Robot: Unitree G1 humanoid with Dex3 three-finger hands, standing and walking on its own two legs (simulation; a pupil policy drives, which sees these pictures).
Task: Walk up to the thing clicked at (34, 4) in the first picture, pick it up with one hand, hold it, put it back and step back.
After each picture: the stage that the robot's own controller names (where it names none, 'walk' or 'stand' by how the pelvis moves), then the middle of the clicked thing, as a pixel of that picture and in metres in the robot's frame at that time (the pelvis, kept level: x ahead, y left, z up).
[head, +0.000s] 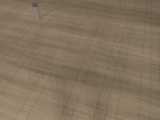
stand; (36, 12) +2.04 +0.66 -0.66
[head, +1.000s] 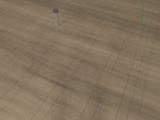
walk; (56, 18) +1.96 +0.31 -0.63
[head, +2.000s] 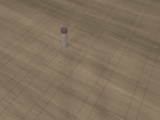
walk; (64, 38) +1.35 +0.16 -0.65
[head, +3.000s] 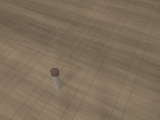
walk; (56, 79) +0.81 +0.23 -0.64
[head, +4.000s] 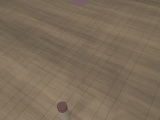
walk; (64, 113) +0.51 +0.21 -0.64
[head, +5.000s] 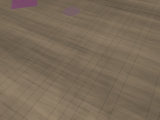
stand; out of the picture +0.41 +0.20 -0.65
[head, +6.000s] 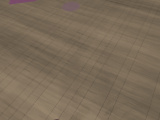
stand; out of the picture +0.40 +0.19 -0.66
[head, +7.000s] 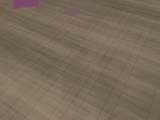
stand; out of the picture +0.41 +0.19 -0.66
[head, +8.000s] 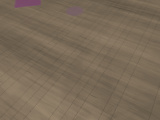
stand; out of the picture +0.40 +0.19 -0.66
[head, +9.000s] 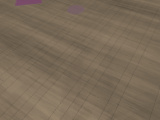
stand; out of the picture +0.40 +0.18 -0.66
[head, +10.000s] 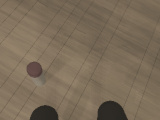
go down; (37, 75) +0.46 +0.19 -0.41
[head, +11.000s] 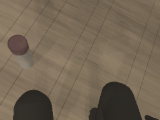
go down; (22, 54) +0.50 +0.21 -0.27
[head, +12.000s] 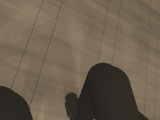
close in; out of the picture +0.48 +0.26 -0.18
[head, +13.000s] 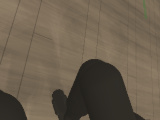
close; out of the picture +0.48 +0.28 -0.17
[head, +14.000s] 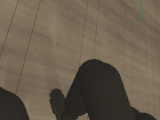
lift; out of the picture +0.45 +0.27 -0.18
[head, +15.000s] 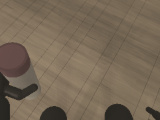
lift; (23, 77) +0.35 +0.19 +0.01
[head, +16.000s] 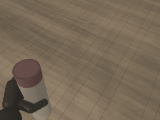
hold; (35, 94) +0.31 +0.17 +0.02
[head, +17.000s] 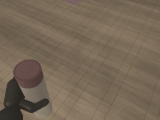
hold; (36, 93) +0.31 +0.17 +0.03
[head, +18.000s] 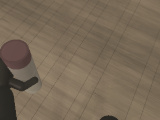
crouch; (25, 71) +0.39 +0.18 -0.03
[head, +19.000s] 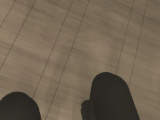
lower; out of the picture +0.53 +0.24 -0.04
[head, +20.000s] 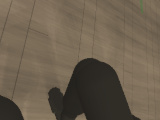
lower; out of the picture +0.48 +0.29 -0.17
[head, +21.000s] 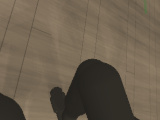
lower; out of the picture +0.48 +0.29 -0.18
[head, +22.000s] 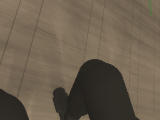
lower; out of the picture +0.47 +0.28 -0.17
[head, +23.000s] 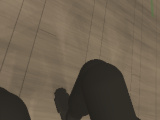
lower; out of the picture +0.47 +0.28 -0.17
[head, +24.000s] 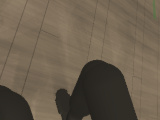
draw back; out of the picture +0.47 +0.25 -0.18
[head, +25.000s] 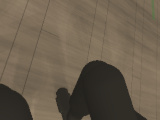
stand; out of the picture +0.45 +0.26 -0.18
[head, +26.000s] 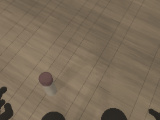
walk; (48, 85) +0.46 +0.18 -0.44
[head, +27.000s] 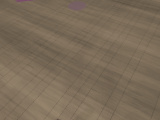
stand; out of the picture +0.40 +0.17 -0.60
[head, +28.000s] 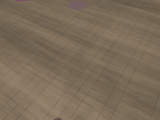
stand; out of the picture +0.41 +0.17 -0.60
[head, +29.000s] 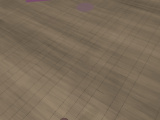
stand; out of the picture +0.41 +0.15 -0.65
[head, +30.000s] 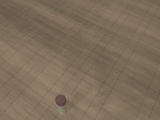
walk; (61, 105) +0.47 +0.13 -0.64
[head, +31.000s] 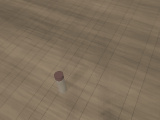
walk; (60, 82) +0.69 +0.22 -0.62
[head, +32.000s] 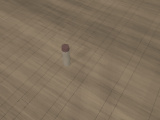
stand; (66, 55) +1.02 +0.17 -0.63
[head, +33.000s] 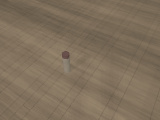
stand; (66, 62) +1.04 +0.17 -0.65
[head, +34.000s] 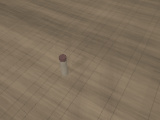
stand; (63, 65) +1.03 +0.19 -0.66
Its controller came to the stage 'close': yes
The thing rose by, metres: 0.69
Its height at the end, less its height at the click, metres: +0.00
